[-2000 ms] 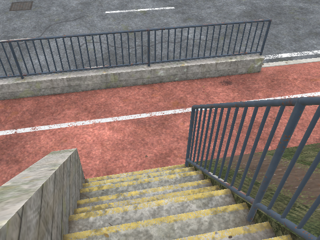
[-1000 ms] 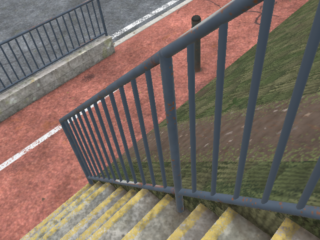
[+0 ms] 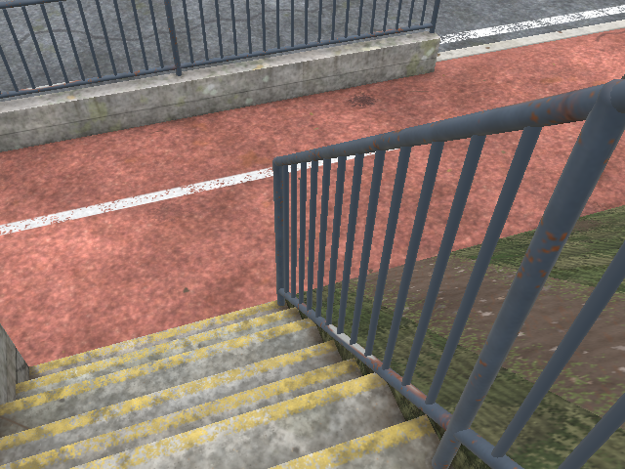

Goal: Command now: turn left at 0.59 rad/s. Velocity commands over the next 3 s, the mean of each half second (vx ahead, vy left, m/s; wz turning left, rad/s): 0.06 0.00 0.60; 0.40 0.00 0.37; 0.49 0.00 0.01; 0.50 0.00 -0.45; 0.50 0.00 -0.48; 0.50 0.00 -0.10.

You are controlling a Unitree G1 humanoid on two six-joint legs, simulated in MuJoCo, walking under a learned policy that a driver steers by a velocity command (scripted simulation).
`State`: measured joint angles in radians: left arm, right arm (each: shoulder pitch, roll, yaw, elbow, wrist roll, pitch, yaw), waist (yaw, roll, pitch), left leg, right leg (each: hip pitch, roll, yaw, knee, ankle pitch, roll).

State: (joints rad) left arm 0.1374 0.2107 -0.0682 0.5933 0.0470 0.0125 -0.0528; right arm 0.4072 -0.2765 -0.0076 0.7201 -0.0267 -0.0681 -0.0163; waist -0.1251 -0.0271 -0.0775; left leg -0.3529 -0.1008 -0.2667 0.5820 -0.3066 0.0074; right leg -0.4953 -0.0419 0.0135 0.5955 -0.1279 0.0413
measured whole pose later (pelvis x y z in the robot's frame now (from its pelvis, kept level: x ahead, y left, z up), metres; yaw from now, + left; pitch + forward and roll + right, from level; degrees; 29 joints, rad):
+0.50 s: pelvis +0.07 -0.06 -0.01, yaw +18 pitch +5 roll +0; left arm 0.45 0.20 -0.03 1.02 0.15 -0.16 0.02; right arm 0.35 -0.17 0.04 0.67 -0.08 0.01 0.10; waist 0.08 0.01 -0.09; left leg -1.01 0.11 -0.03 1.51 0.07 0.03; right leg -0.36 -0.11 -0.30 0.70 -0.42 -0.06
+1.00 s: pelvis +0.23 +0.07 -0.12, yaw +29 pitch +3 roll +3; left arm 0.08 0.30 0.02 0.81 0.14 -0.14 -0.10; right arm 0.50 -0.20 0.03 0.95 -0.11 -0.13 0.04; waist -0.09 0.00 -0.07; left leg -0.44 -0.04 0.03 1.30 -0.90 0.04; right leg -0.69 -0.04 0.02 1.08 0.20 -0.01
